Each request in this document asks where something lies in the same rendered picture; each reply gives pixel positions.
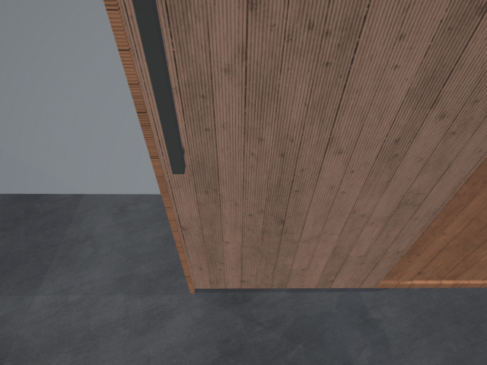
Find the wardrobe door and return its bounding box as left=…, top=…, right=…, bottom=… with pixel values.
left=118, top=0, right=487, bottom=289
left=382, top=157, right=487, bottom=281

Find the handle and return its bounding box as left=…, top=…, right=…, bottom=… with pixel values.
left=132, top=0, right=186, bottom=174

